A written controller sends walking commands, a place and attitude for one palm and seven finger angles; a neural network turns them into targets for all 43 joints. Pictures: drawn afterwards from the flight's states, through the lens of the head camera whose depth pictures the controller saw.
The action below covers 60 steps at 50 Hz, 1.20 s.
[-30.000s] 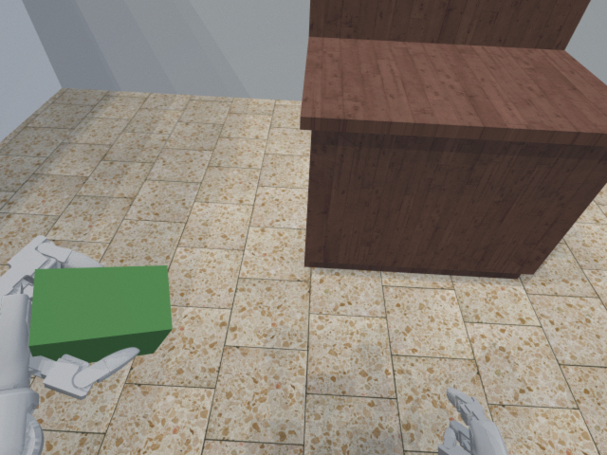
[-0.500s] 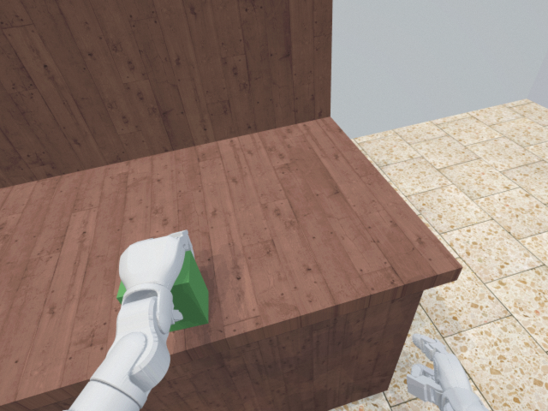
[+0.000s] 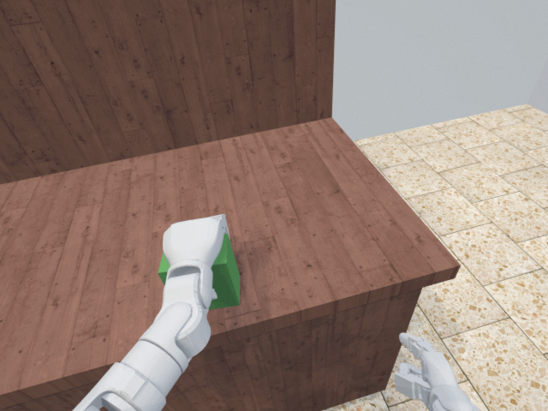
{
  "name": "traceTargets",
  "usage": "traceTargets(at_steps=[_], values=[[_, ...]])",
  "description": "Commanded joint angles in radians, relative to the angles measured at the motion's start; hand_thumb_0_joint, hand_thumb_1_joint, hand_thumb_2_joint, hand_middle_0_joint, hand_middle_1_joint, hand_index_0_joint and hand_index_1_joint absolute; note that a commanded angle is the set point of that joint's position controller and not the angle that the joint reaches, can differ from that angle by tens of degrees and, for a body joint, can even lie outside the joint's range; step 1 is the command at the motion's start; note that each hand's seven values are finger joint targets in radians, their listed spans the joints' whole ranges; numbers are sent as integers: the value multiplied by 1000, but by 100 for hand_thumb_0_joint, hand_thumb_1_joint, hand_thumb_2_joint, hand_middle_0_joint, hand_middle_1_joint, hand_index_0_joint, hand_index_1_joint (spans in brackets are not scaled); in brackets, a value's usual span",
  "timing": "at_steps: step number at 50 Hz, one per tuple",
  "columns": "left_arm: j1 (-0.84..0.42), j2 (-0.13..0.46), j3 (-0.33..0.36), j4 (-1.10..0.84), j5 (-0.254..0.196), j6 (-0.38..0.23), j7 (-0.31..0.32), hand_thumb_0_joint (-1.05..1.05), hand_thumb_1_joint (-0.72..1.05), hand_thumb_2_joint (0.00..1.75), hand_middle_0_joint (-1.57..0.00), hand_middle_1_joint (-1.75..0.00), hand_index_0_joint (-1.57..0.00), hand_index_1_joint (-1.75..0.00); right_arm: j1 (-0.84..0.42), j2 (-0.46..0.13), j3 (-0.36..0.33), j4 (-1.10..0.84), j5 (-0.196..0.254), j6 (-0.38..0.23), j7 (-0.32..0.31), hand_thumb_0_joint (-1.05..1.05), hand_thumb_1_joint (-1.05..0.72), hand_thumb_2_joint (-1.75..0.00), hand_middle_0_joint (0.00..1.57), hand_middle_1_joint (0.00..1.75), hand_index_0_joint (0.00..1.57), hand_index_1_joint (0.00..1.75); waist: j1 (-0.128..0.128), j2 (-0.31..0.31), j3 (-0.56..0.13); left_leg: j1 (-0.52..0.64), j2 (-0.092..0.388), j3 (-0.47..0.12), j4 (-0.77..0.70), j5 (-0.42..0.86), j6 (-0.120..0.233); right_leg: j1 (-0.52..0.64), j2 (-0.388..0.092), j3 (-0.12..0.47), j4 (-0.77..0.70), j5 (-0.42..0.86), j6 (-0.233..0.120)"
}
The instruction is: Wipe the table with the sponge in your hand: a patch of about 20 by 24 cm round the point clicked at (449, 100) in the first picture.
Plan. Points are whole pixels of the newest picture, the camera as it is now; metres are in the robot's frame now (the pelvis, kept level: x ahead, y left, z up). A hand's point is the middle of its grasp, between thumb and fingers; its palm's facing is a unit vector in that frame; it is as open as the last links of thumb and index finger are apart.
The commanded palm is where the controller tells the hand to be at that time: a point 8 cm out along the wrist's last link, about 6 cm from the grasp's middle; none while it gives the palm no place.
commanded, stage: wipe forward along the third lane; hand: left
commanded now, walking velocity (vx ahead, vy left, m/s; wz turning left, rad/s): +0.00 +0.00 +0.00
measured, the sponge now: (205, 280) +0.32 +0.18 +0.02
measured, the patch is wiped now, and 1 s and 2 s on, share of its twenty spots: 0.85 1.00 1.00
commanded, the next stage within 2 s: wipe back along the third lane in 1.58 s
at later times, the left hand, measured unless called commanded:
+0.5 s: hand (211, 239) +0.37 +0.17 +0.06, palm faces -0.05 -0.05 -1.00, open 10.6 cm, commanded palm +0.35 +0.18 +0.09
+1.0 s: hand (208, 224) +0.41 +0.19 +0.06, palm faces -0.07 -0.02 -1.00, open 10.6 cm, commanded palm +0.39 +0.20 +0.09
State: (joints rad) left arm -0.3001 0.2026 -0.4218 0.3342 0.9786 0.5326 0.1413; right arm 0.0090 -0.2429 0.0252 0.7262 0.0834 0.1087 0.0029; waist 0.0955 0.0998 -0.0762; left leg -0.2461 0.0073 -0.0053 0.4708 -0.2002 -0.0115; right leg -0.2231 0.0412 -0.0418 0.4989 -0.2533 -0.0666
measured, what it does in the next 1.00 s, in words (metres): stands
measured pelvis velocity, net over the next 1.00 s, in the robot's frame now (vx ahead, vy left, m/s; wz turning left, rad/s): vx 0.01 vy -0.01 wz -0.01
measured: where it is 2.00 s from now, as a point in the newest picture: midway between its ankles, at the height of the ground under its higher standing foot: outside the picture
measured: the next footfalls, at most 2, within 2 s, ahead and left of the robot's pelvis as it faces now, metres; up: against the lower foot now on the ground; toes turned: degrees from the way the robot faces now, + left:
none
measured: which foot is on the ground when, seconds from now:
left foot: down 0.00-1.00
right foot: down 0.00-1.00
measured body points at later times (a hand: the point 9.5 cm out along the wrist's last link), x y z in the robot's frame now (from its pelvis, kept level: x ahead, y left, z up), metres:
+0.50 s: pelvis +0.01 -0.01 +0.00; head -0.01 -0.05 +0.45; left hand +0.37 +0.17 +0.11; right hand +0.18 -0.25 -0.12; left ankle +0.03 +0.13 -0.74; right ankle +0.01 -0.08 -0.74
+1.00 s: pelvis +0.01 -0.01 +0.00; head +0.00 -0.04 +0.44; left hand +0.41 +0.19 +0.12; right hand +0.15 -0.26 -0.13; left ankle +0.03 +0.13 -0.74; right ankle +0.01 -0.08 -0.74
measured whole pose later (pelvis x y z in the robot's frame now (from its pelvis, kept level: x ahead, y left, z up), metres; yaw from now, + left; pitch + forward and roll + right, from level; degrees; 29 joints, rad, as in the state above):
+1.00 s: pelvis +0.01 -0.01 +0.00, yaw -1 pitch +6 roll +0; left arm -0.65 0.25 -0.23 0.85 0.98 0.42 0.18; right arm 0.14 -0.27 0.01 0.74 0.08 0.15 -0.06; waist 0.00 0.08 -0.13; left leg -0.40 0.03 -0.01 0.52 -0.22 -0.01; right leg -0.37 0.07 -0.04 0.53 -0.25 -0.08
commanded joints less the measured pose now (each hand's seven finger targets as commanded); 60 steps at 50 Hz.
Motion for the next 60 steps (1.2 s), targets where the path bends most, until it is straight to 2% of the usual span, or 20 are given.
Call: traceTargets(at_steps=[1,3,5,8,10,14,15,18,20,22,28,35,38,40,43,50,52,55,58,60], values=[[-313,31,61,-85,-12,0,26,0,10,130,-120,-160,-120,-160,-225,-95,-31,-170,4,-37,-6,0,-90,-90,20,30,20,30,-18,-169,-150,60,-42,4,-47,30,48,1,-10,81,-123,71,3],[-345,31,63,-19,-6,15,27,0,10,130,-120,-160,-120,-160,-216,-100,-31,-157,6,-31,-10,0,-90,-90,20,30,20,30,-29,-188,-112,43,-39,5,-49,4,46,-30,-10,85,-135,37,6],[-373,97,126,5,-1,21,29,0,10,130,-120,-160,-120,-160,-215,-106,-30,-152,4,-24,-19,0,-90,-90,20,30,20,30,-21,-176,-114,33,-41,-3,-57,-9,45,-34,-6,97,-138,21,0],[-388,44,78,67,5,28,24,0,10,130,-120,-160,-120,-160,-196,-105,-29,-150,6,-19,-24,0,-90,-90,20,30,20,30,-34,-177,-127,27,-42,7,-42,6,46,-34,-11,83,-125,52,4],[-404,101,135,101,3,26,21,0,10,130,-120,-160,-120,-160,-186,-112,-30,-148,3,-14,-32,0,-90,-90,20,30,20,30,-29,-195,-136,12,-42,0,-46,0,47,-30,-10,100,-133,47,4],[-440,98,130,184,1,21,17,0,10,130,-120,-160,-120,-160,-152,-117,-30,-142,4,-8,-48,0,-90,-90,20,30,20,30,-50,-220,-137,-18,-45,15,-25,-6,49,-33,-20,106,-131,68,17],[-434,145,177,207,1,20,16,0,10,130,-120,-160,-120,-160,-148,-121,-29,-141,3,-6,-53,0,-90,-90,20,30,20,30,-41,-217,-138,-30,-44,8,-33,-10,48,-30,-18,117,-135,54,14],[-420,102,143,219,3,4,15,0,10,130,-120,-160,-120,-160,-122,-119,-34,-149,3,-6,-51,0,-90,-90,20,30,20,30,-46,-206,-175,-29,-47,15,-11,33,49,-7,-21,109,-109,153,15],[-392,148,192,225,1,-4,15,0,10,130,-120,-160,-120,-160,-112,-124,-36,-153,1,-3,-51,0,-90,-90,20,30,20,30,-35,-201,-202,-39,-47,8,-11,52,47,15,-20,118,-104,189,13],[-430,112,152,246,2,-10,13,0,10,130,-120,-160,-120,-160,-100,-125,-35,-153,4,0,-53,0,-90,-90,20,30,20,30,-57,-211,-157,-54,-45,15,-7,31,49,-18,-21,108,-108,168,20],[-465,131,166,277,10,-38,21,0,10,130,-120,-160,-120,-160,-68,-128,-42,-150,2,0,-56,0,-90,-90,20,30,20,30,-69,-221,-163,-69,-45,16,4,25,53,-30,-22,112,-108,173,23],[-579,226,233,347,18,-66,34,0,10,130,-120,-160,-120,-160,-37,-132,-42,-130,1,-1,-70,0,-90,-90,20,30,20,30,-75,-192,-183,-92,-41,7,-2,-4,50,-45,-25,120,-113,110,24],[-576,203,214,382,18,-78,41,0,10,130,-120,-160,-120,-160,-22,-132,-44,-131,1,-2,-69,0,-90,-90,20,30,20,30,-84,-202,-194,-100,-41,15,10,-8,52,-46,-27,118,-112,108,30],[-608,241,248,389,19,-84,46,0,10,130,-120,-160,-120,-160,-14,-132,-45,-127,0,-2,-68,0,-90,-90,20,30,20,30,-78,-170,-214,-98,-39,8,5,7,51,-40,-25,117,-107,129,25],[-609,193,211,418,16,-92,52,0,10,130,-120,-160,-120,-160,5,-131,-48,-127,-1,-2,-63,0,-90,-90,20,30,20,30,-95,-197,-222,-102,-37,18,20,22,54,-36,-28,108,-98,179,33],[-689,279,271,473,22,-117,60,0,10,130,-120,-160,-120,-160,30,-137,-48,-114,-3,-1,-65,0,-90,-90,20,30,20,30,-102,-191,-210,-133,-36,10,15,8,54,-49,-28,114,-101,160,34],[-722,261,245,511,31,-121,65,0,10,130,-120,-160,-120,-160,50,-140,-50,-102,-4,-3,-65,0,-90,-90,20,30,20,30,-119,-185,-197,-133,-35,13,22,-8,56,-79,-26,105,-99,125,37],[-726,311,291,521,26,-131,68,0,10,130,-120,-160,-120,-160,63,-142,-53,-100,-7,-4,-63,0,-90,-90,20,30,20,30,-106,-181,-254,-137,-33,11,25,25,54,-38,-28,107,-89,182,34],[-757,277,256,545,15,-138,70,0,10,130,-120,-160,-120,-160,79,-145,-54,-95,-7,-7,-64,0,-90,-90,20,30,20,30,-131,-195,-240,-147,-33,21,33,13,57,-52,-30,106,-93,184,43],[-790,332,295,565,20,-138,69,0,10,130,-120,-160,-120,-160,87,-149,-53,-88,-7,-10,-64,0,-90,-90,20,30,20,30,-126,-187,-245,-156,-31,10,25,11,56,-53,-27,105,-95,170,39]])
